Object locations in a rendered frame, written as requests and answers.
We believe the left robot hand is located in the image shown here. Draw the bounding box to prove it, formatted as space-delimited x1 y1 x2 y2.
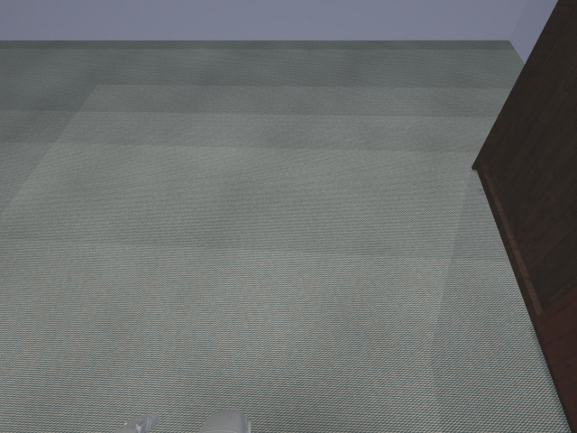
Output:
114 413 159 433

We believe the left robot thigh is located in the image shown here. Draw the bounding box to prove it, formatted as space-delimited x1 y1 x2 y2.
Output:
198 410 252 433

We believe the wardrobe door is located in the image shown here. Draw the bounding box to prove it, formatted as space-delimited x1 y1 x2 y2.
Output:
534 287 577 433
486 5 577 310

